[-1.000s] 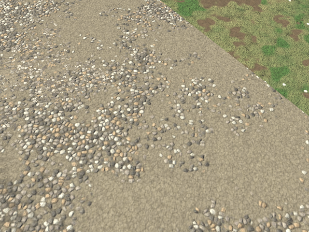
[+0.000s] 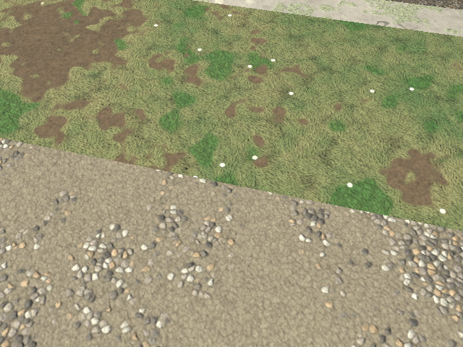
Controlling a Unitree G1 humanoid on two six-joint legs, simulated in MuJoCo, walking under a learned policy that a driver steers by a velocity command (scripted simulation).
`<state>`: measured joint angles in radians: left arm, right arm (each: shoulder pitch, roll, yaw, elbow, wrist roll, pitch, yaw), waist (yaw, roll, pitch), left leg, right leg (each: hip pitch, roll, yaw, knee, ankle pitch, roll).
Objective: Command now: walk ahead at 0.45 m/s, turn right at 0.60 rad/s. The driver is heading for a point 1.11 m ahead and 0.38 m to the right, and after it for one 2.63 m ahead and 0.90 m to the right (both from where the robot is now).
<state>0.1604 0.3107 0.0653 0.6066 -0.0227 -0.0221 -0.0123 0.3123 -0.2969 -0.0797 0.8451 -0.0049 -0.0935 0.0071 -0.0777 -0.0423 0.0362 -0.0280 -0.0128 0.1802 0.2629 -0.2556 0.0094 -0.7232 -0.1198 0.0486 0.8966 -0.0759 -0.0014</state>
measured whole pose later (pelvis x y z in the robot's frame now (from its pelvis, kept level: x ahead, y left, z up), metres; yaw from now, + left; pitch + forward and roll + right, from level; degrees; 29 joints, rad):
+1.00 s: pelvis +0.24 -0.03 -0.01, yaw -28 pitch +1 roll +0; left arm 0.18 0.25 0.04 0.65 0.01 0.05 0.01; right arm 0.19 -0.27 -0.04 0.74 -0.01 0.00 -0.01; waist -0.04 0.02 0.04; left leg -0.29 0.06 0.01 0.53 -0.25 -0.04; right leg -0.23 0.02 0.05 0.50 -0.28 0.00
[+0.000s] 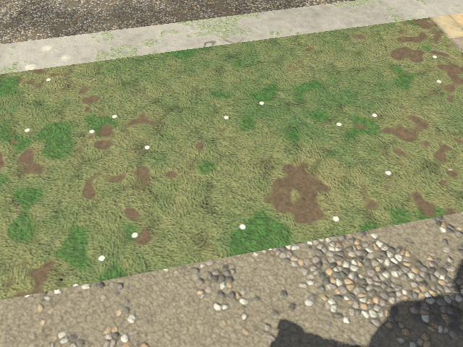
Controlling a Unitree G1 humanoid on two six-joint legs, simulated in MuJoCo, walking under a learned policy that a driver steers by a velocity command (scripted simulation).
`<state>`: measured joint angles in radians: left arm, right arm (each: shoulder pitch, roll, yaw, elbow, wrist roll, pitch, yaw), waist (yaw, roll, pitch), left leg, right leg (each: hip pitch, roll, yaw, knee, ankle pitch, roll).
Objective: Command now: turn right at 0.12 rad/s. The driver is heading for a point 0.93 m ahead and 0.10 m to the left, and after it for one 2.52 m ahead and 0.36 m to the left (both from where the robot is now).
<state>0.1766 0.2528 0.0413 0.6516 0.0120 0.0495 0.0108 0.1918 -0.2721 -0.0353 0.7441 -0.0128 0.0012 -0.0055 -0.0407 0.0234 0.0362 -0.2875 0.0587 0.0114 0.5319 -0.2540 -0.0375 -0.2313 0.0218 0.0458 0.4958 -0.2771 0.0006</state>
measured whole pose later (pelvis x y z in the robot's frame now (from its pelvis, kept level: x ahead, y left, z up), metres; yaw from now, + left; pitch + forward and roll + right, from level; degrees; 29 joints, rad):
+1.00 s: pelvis +0.36 +0.00 +0.00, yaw +1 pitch +1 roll -1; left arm 0.16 0.26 0.05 0.76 0.01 -0.08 -0.04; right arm 0.26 -0.31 -0.04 0.78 0.01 -0.04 -0.02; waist -0.01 0.04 0.08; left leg -0.48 0.06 -0.06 1.13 -0.42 -0.04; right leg -0.31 0.06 -0.06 0.40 -0.10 -0.07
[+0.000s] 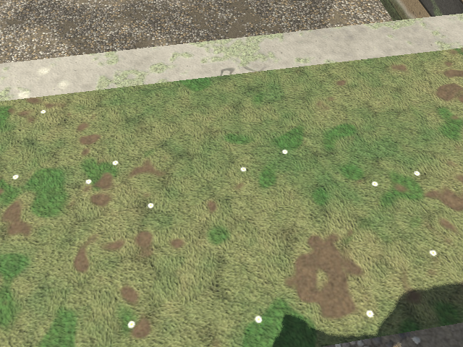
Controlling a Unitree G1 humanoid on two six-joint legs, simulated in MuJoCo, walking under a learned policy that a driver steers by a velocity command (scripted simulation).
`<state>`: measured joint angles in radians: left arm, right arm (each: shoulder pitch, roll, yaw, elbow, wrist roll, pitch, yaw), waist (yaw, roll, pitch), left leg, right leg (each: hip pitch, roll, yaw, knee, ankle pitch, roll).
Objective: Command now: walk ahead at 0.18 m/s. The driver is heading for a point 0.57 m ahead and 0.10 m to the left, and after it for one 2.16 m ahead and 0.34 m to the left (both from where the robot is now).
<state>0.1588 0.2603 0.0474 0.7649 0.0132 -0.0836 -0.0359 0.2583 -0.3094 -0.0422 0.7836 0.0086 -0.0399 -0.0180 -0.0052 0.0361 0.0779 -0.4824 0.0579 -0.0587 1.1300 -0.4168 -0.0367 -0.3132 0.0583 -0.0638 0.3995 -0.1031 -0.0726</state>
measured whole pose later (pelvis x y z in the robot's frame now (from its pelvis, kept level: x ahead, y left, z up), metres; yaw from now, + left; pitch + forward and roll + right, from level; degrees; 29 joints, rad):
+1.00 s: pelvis +0.19 +0.02 +0.00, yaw -1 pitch +1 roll +1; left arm 0.39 0.23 0.03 1.12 -0.01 -0.09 -0.01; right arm 0.18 -0.27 -0.06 0.87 0.04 -0.07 0.01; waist 0.05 0.02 0.00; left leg -0.50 0.01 0.03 1.05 -0.41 0.03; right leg -0.04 0.00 -0.01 0.40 -0.37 -0.03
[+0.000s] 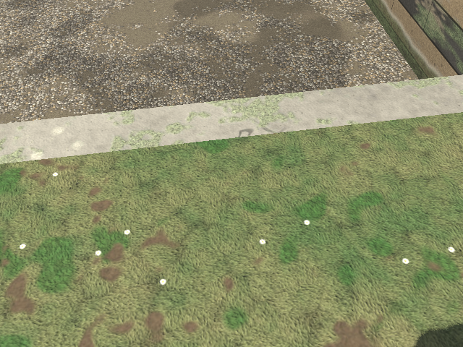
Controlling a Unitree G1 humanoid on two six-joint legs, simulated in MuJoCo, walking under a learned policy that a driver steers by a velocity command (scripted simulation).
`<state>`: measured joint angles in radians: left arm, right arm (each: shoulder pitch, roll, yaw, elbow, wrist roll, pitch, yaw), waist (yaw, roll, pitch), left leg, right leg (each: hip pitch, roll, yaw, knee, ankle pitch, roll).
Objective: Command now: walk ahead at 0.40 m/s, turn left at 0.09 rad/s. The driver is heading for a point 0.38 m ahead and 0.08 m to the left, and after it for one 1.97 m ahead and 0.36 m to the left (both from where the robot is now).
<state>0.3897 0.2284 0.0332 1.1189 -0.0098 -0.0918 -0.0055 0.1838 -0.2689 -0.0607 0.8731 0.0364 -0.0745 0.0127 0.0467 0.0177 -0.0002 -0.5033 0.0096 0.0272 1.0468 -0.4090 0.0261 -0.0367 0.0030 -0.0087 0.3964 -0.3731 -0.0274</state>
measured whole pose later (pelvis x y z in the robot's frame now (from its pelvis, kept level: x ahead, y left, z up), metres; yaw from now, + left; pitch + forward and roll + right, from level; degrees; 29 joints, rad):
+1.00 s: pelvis +0.34 +0.06 +0.00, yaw +20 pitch +1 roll -1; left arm 0.12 0.22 0.03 0.85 0.01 -0.02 0.02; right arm 0.18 -0.28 -0.05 0.86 0.00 0.03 -0.03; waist 0.00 0.03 0.03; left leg -0.25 0.02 -0.06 0.54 -0.29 -0.05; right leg -0.34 0.01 0.02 0.48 -0.16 0.00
